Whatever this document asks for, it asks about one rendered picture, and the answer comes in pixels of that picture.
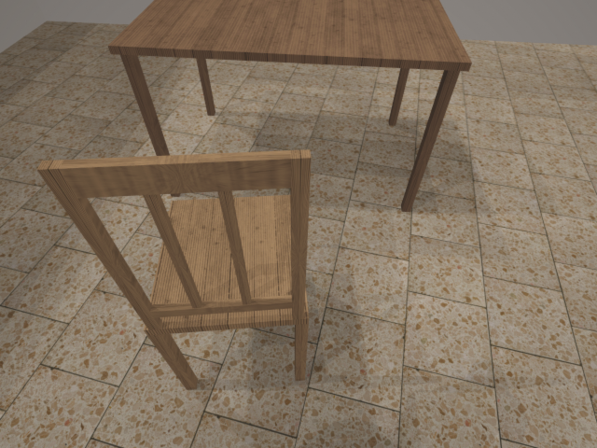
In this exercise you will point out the chair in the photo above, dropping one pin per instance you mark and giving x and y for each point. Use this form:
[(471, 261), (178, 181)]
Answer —
[(226, 263)]

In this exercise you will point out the table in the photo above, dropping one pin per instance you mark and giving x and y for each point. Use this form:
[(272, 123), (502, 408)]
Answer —
[(405, 34)]

